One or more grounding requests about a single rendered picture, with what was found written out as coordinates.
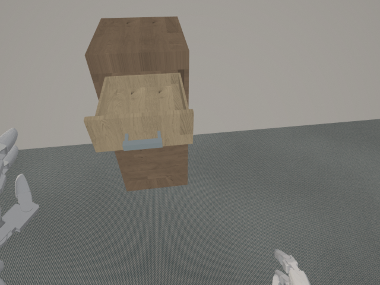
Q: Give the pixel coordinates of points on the right robot hand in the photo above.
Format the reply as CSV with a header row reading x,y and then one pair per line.
x,y
290,265

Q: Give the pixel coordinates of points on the drawer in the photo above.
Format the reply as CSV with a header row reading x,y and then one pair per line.
x,y
141,105

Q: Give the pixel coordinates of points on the left robot hand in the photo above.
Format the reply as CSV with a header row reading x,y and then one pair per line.
x,y
18,216

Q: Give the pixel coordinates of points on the handle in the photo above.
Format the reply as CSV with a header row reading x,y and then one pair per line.
x,y
142,144

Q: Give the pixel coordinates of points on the cabinet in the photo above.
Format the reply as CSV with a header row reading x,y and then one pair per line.
x,y
139,46

